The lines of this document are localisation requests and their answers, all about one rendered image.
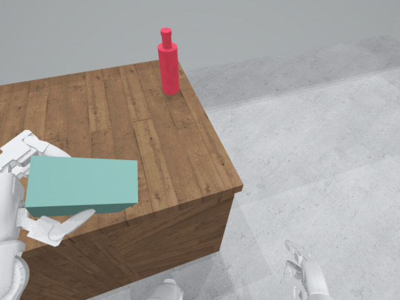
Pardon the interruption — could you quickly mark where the left robot forearm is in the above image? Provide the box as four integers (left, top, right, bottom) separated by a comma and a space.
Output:
0, 240, 29, 300

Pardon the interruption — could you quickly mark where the right robot hand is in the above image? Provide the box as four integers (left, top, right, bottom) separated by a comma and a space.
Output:
281, 239, 329, 300

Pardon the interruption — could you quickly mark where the left robot shin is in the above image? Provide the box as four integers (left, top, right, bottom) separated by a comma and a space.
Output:
164, 279, 176, 284

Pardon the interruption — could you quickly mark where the sponge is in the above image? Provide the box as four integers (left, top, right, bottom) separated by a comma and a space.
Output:
25, 156, 138, 218

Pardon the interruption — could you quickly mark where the robot left thigh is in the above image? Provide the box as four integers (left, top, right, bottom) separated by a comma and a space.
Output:
145, 282, 183, 300

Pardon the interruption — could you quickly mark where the left robot hand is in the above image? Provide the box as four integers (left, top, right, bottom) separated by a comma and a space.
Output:
0, 130, 96, 247

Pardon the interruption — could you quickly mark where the table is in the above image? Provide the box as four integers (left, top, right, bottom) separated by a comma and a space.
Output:
0, 60, 244, 300

